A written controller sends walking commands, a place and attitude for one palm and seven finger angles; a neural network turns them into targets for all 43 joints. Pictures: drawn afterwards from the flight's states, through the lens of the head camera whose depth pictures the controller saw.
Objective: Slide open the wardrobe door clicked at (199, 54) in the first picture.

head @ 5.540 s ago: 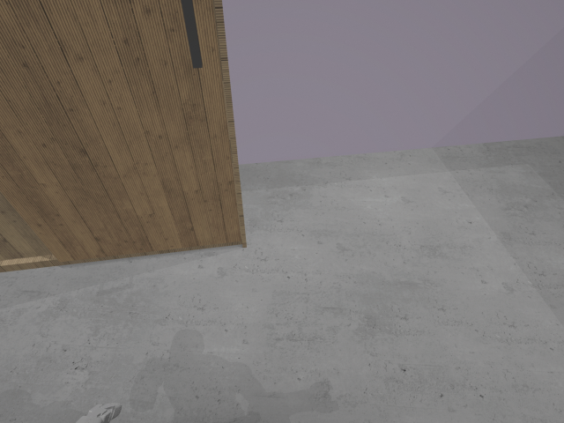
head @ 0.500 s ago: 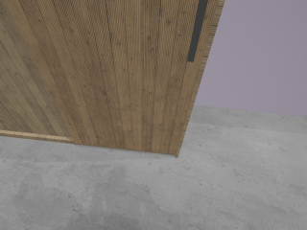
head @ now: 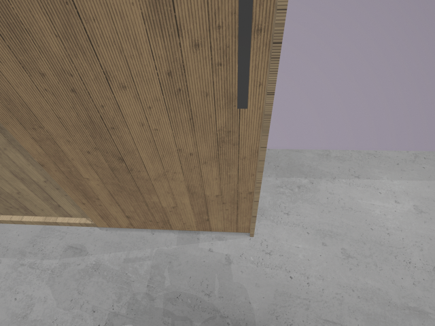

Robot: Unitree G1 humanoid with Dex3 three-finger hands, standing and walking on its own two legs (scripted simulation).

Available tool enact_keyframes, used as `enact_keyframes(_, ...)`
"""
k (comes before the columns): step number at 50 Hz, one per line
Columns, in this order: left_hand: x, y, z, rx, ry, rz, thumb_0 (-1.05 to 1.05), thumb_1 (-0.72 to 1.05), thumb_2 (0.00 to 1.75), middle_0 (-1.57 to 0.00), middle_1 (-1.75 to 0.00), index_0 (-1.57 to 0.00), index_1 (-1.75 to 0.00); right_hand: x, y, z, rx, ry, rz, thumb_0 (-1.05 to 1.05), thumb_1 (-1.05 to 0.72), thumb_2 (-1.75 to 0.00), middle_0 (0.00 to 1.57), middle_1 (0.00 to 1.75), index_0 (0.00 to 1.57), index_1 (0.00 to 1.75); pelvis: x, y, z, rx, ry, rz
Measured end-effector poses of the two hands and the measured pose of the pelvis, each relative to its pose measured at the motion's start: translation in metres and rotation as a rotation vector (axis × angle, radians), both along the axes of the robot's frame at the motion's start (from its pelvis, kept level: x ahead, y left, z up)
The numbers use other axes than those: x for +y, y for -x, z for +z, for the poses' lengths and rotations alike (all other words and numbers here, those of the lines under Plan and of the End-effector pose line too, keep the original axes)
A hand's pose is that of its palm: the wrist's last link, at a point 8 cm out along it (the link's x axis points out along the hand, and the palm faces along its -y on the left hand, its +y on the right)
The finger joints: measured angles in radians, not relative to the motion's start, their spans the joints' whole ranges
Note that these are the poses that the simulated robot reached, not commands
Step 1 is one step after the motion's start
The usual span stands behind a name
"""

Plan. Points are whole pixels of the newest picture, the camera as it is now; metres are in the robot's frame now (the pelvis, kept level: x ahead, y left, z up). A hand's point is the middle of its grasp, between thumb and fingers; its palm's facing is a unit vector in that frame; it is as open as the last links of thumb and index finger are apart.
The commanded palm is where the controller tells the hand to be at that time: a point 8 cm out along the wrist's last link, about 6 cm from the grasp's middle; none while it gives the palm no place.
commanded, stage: take the last steps up to it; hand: right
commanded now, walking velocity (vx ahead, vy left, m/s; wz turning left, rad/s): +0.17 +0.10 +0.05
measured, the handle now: (244, 43) +0.56 -0.04 +0.23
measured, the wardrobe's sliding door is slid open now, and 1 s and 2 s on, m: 0.00 0.00 0.00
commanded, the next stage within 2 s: come to a stop and stand still in 0.08 s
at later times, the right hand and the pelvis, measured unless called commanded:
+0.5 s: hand (287, 309) +0.18 -0.13 -0.15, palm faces -0.01 +0.98 -0.22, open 7.3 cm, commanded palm none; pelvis +0.08 +0.04 +0.00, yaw -1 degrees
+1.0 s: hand out of the picture +0.02 -0.21 -0.17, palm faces +0.07 +0.98 -0.20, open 7.4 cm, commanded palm none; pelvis +0.03 -0.02 +0.02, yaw -1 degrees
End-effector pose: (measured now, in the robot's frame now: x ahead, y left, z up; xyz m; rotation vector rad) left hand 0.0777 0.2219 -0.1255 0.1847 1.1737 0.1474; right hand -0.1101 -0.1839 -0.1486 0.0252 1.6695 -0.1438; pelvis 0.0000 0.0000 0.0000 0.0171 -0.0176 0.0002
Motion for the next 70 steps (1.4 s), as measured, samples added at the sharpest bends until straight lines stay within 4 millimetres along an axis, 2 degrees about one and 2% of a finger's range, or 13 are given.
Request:
enact_keyframes(3,0.003,-0.005,0.011,-0.017,-0.026,0.037,-0.02,0.95,0.90,-0.20,-0.30,-0.20,-0.30,-0.023,-0.061,0.002,-0.108,0.033,0.047,0.01,-0.91,-0.90,0.20,0.30,0.20,0.30,-0.005,-0.015,0.009,-0.004,0.000,0.004)
enact_keyframes(6,0.005,0.001,0.016,0.021,-0.034,0.050,-0.02,0.96,0.90,-0.20,-0.30,-0.20,-0.30,-0.042,-0.125,0.007,-0.246,0.080,0.071,0.01,-0.91,-0.90,0.20,0.30,0.20,0.30,-0.005,-0.029,0.015,-0.003,0.001,0.002)
enact_keyframes(11,0.004,0.019,0.010,0.121,0.003,0.083,-0.01,0.93,0.90,-0.20,-0.30,-0.20,-0.30,-0.052,-0.210,0.020,-0.405,0.130,0.108,0.00,-0.91,-0.90,0.20,0.30,0.20,0.30,0.002,-0.053,0.018,-0.002,0.011,0.004)
enact_keyframes(16,0.003,0.035,-0.004,0.226,0.065,0.120,0.00,0.92,0.90,-0.20,-0.30,-0.20,-0.30,-0.036,-0.268,0.029,-0.472,0.160,0.163,0.00,-0.91,-0.90,0.20,0.30,0.20,0.30,0.017,-0.073,0.015,-0.010,0.021,0.002)
enact_keyframes(20,0.011,0.039,-0.024,0.293,0.118,0.160,0.00,0.91,0.90,-0.20,-0.30,-0.20,-0.30,-0.013,-0.289,0.024,-0.486,0.177,0.198,0.00,-0.91,-0.90,0.20,0.30,0.20,0.30,0.035,-0.087,0.003,-0.010,0.039,0.014)
enact_keyframes(24,0.020,0.032,-0.030,0.320,0.122,0.154,0.00,0.91,0.90,-0.20,-0.30,-0.20,-0.30,0.006,-0.287,0.025,-0.469,0.159,0.194,0.00,-0.91,-0.90,0.20,0.30,0.20,0.30,0.038,-0.087,0.003,-0.005,0.026,-0.015)
enact_keyframes(27,0.027,0.021,-0.028,0.311,0.100,0.121,0.00,0.91,0.90,-0.19,-0.30,-0.20,-0.30,0.005,-0.280,0.025,-0.478,0.170,0.144,-0.01,-0.92,-0.90,0.20,0.30,0.20,0.30,0.037,-0.080,0.004,-0.003,0.027,-0.025)
enact_keyframes(34,0.033,-0.012,-0.015,0.172,0.013,0.055,0.00,0.91,0.90,-0.19,-0.30,-0.19,-0.30,-0.026,-0.242,0.012,-0.455,0.169,0.094,-0.01,-0.92,-0.90,0.21,0.30,0.21,0.30,0.019,-0.057,0.000,-0.001,0.013,-0.038)
enact_keyframes(38,0.021,-0.015,-0.004,0.088,-0.032,0.040,0.00,0.91,0.90,-0.19,-0.30,-0.19,-0.30,-0.050,-0.212,-0.003,-0.409,0.150,0.065,0.00,-0.91,-0.90,0.21,0.30,0.20,0.30,0.002,-0.044,-0.004,-0.014,0.014,-0.026)
enact_keyframes(44,-0.004,-0.004,0.013,0.087,-0.033,0.018,0.00,0.91,0.90,-0.19,-0.30,-0.19,-0.30,-0.071,-0.165,0.007,-0.314,0.144,0.047,0.00,-0.91,-0.90,0.20,0.30,0.20,0.30,-0.012,-0.037,0.012,0.002,-0.001,-0.024)
enact_keyframes(51,-0.014,0.010,0.007,0.100,-0.011,0.034,0.01,0.93,0.90,-0.20,-0.30,-0.20,-0.30,-0.072,-0.119,0.014,-0.206,0.143,0.066,0.01,-0.91,-0.90,0.20,0.30,0.20,0.30,-0.021,-0.027,0.015,0.011,0.017,-0.011)
enact_keyframes(58,-0.015,0.043,-0.009,0.154,0.041,0.067,0.01,0.94,0.90,-0.20,-0.30,-0.20,-0.30,-0.052,-0.103,0.021,-0.209,0.139,0.088,0.01,-0.91,-0.90,0.20,0.30,0.20,0.30,-0.020,-0.016,0.015,-0.004,0.020,-0.010)
enact_keyframes(70,-0.024,0.110,-0.005,0.278,0.072,0.095,0.00,0.91,0.90,-0.19,-0.30,-0.20,-0.30,-0.026,-0.093,0.014,-0.235,0.084,0.100,0.01,-0.92,-0.90,0.20,0.30,0.20,0.30,-0.009,0.000,0.017,-0.022,0.020,-0.011)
